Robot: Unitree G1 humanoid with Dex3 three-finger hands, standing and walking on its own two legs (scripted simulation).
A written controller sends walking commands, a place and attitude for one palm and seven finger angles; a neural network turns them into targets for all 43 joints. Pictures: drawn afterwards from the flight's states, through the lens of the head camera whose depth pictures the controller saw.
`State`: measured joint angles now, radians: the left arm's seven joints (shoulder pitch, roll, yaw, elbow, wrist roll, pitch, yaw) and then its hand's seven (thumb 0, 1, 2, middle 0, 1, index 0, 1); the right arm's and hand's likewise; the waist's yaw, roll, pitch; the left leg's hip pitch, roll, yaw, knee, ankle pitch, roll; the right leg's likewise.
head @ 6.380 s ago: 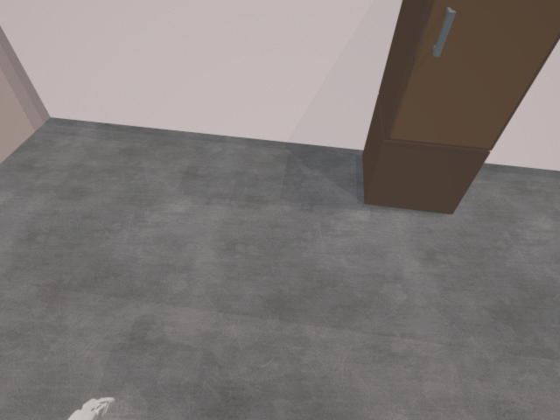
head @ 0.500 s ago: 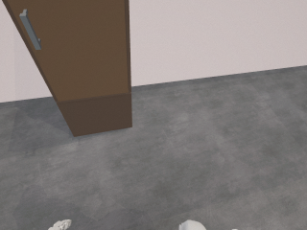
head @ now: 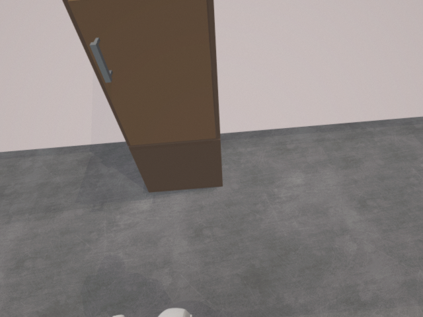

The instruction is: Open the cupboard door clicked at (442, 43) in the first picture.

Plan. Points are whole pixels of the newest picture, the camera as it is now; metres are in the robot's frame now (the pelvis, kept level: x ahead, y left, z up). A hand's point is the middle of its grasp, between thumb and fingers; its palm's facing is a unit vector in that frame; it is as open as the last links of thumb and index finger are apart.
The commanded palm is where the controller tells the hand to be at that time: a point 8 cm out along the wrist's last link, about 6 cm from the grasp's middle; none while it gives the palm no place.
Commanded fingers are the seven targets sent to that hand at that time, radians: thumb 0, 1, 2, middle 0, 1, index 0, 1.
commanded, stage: take the last steps up to it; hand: left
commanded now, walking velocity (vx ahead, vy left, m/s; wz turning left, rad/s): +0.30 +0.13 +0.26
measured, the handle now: (102, 60) +0.84 +0.38 +0.07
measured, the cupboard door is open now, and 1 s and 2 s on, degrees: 0 0 0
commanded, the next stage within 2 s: come to a stop and stand still in 1.06 s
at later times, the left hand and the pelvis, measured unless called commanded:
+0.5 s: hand out of the picture +0.03 +0.29 -0.18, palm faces +0.15 -0.97 -0.17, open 7.4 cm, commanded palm none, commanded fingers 0.00 0.90 0.90 -0.20 -0.30 -0.20 -0.30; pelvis +0.05 +0.10 +0.00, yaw +5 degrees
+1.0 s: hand (121, 245) +0.32 +0.26 -0.17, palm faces +0.12 -0.97 -0.19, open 7.2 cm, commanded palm none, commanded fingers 0.00 0.90 0.90 -0.20 -0.30 -0.20 -0.30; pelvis +0.25 +0.08 -0.01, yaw +4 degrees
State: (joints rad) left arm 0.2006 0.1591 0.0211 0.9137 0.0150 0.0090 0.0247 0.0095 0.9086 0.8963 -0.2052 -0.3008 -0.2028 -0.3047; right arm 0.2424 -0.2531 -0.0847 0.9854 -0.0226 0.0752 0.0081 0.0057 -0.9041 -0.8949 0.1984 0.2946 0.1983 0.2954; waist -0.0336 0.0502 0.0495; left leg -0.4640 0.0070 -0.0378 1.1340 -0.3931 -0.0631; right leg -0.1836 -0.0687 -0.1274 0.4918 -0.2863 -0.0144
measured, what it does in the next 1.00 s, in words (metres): walks ahead: left foot, then right foot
